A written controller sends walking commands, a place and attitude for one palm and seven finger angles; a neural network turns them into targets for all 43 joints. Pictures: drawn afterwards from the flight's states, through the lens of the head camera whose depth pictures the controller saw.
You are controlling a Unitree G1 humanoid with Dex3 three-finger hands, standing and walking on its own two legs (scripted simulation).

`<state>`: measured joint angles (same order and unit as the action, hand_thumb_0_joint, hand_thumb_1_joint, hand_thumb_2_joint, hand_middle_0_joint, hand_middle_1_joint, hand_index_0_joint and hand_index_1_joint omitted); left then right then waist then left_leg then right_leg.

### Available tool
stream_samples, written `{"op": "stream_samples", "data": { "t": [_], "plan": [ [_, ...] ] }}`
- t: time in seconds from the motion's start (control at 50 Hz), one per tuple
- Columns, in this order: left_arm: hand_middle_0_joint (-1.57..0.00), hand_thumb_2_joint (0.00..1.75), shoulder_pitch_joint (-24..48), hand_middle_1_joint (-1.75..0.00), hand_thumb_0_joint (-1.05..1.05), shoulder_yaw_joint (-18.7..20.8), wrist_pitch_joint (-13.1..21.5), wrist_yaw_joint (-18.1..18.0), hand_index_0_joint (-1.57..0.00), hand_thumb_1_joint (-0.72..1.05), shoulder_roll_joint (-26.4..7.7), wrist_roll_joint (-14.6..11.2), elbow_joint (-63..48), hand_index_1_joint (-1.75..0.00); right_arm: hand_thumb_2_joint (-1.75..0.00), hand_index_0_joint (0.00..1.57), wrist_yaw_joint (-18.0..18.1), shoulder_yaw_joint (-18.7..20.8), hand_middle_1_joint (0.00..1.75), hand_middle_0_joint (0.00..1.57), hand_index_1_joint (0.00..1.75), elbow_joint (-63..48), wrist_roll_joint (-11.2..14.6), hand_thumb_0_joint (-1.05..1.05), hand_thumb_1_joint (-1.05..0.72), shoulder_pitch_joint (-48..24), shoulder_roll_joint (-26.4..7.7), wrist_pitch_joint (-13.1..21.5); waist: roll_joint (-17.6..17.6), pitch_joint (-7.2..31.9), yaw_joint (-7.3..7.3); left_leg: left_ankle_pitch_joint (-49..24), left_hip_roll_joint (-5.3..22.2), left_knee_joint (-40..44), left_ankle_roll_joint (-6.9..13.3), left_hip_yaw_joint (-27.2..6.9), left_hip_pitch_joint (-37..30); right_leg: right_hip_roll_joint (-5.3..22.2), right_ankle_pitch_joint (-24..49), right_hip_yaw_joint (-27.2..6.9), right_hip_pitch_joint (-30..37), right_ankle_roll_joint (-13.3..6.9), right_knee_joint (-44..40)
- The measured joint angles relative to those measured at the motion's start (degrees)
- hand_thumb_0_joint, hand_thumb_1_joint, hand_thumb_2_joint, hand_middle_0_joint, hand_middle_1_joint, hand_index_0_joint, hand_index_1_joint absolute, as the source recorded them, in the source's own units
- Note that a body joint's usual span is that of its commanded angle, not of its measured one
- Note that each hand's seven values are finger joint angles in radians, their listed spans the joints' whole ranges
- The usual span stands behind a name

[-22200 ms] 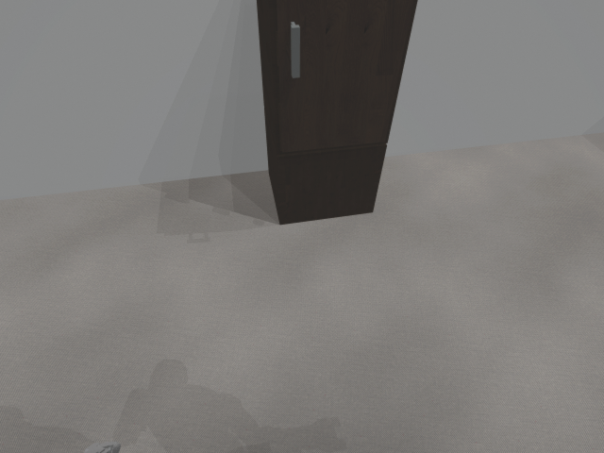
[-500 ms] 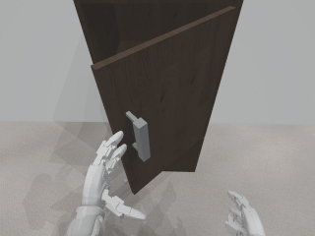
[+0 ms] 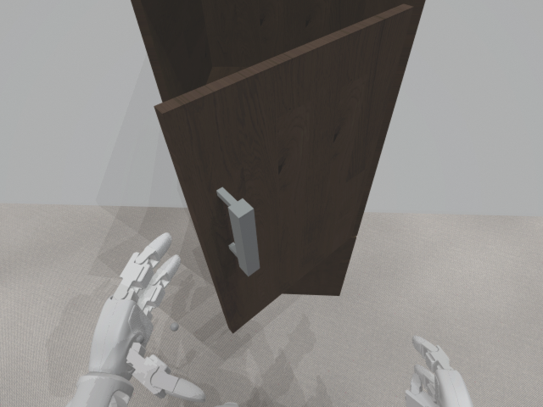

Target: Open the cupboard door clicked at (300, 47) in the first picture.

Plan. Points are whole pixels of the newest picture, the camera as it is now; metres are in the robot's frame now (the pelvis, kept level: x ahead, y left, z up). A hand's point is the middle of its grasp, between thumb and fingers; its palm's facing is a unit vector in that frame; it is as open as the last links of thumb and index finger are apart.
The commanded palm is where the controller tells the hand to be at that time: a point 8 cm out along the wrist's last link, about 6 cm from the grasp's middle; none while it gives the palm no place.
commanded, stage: draw the hand back to the body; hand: left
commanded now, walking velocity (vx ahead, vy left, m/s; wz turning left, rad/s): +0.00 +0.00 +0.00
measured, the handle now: (237, 232) +0.34 +0.07 +0.09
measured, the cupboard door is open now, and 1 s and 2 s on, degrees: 43 43 43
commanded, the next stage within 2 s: step back with the hand held close in 1.50 s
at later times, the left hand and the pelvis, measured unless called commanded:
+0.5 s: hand (97, 316) +0.20 +0.20 +0.14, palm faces +0.08 -0.98 -0.18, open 15.9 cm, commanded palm +0.16 +0.26 +0.15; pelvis +0.00 +0.02 +0.02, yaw +0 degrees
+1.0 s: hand (8, 277) +0.21 +0.27 +0.19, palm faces +0.38 -0.85 -0.37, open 10.5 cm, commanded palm +0.16 +0.32 +0.21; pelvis +0.02 +0.03 +0.05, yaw -1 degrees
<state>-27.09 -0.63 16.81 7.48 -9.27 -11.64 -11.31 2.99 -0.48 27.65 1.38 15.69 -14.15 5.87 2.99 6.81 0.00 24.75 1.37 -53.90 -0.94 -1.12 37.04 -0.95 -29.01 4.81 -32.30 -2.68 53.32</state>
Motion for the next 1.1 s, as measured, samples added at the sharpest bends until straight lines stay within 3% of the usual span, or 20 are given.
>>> {"op": "stream_samples", "data": {
  "t": [0.2, 0.44, 0.54, 0.64, 0.78, 1.1],
  "plan": [
    [-0.15, 0.30, -2.0, -0.30, -0.01, 2.5, -4.1, -0.5, -0.16, -0.50, -1.9, -0.9, -5.5, -0.30, -0.90, 0.20, 0.3, -1.3, 0.30, 0.20, 0.30, -0.9, 0.7, 0.02, -0.90, 0.1, 1.1, 0.7, 0.4, 0.0, 0.44, -0.4, -0.1, 2.0, 0.9, 0.6, -3.2, 0.1, 1.3, -0.6, 3.5, 0.8, -3.1],
    [-0.15, 0.32, -2.1, -0.30, -0.01, 6.7, -9.8, 2.4, -0.16, -0.47, -4.3, -3.5, -9.2, -0.30, -0.89, 0.20, 1.1, -2.7, 0.30, 0.20, 0.30, -0.1, 1.2, 0.02, -0.90, -0.7, 1.0, 2.5, 0.6, -0.4, 1.61, -1.4, -0.7, 4.7, 1.8, 0.4, -7.2, 0.4, 2.9, -0.4, 8.3, 1.7, -7.1],
    [-0.16, 0.36, -3.1, -0.30, -0.01, 6.3, -12.9, -7.3, -0.16, -0.37, -6.9, 4.4, -11.8, -0.30, -0.89, 0.20, 2.5, -3.0, 0.30, 0.20, 0.30, 1.2, 0.1, 0.02, -0.90, -1.4, 1.4, 1.1, 0.2, -1.8, 2.32, -3.1, -0.8, 9.2, 2.0, 1.0, -11.8, 0.5, 4.9, -1.0, 12.6, 2.1, -11.7],
    [-0.17, 0.42, -3.9, -0.30, -0.01, 6.9, -14.3, -12.4, -0.17, -0.23, -7.4, 7.6, -12.0, -0.30, -0.89, 0.20, 2.9, -3.3, 0.30, 0.20, 0.30, 2.7, -0.6, 0.02, -0.90, -1.9, 1.5, 0.3, 0.2, -3.7, 2.61, -5.5, -1.2, 14.5, 2.4, 1.4, -16.6, 0.8, 7.5, -1.4, 17.4, 2.5, -17.2],
    [-0.17, 0.52, -2.7, -0.30, 0.00, 9.1, -14.0, -14.5, -0.18, 0.01, -8.1, 8.7, -11.4, -0.30, -0.89, 0.20, 2.8, -3.3, 0.30, 0.20, 0.30, 5.6, -1.1, 0.02, -0.90, -3.0, 1.5, 0.5, 0.2, -5.7, 3.07, -8.1, -2.0, 21.0, 2.8, 2.2, -22.5, 1.5, 10.1, -2.2, 22.9, 2.9, -23.2],
    [-0.20, 0.76, 0.1, -0.30, 0.01, 17.6, -12.9, -14.5, -0.20, 0.56, -10.1, 8.1, -10.8, -0.31, -0.89, 0.20, 1.7, -1.7, 0.30, 0.20, 0.30, 8.2, -1.4, 0.02, -0.90, -4.6, 1.3, -0.4, 0.1, -7.1, 3.81, -10.8, -1.9, 28.2, 2.4, 2.8, -29.0, 1.2, 13.0, -2.8, 29.0, 2.6, -30.1]
  ]
}}
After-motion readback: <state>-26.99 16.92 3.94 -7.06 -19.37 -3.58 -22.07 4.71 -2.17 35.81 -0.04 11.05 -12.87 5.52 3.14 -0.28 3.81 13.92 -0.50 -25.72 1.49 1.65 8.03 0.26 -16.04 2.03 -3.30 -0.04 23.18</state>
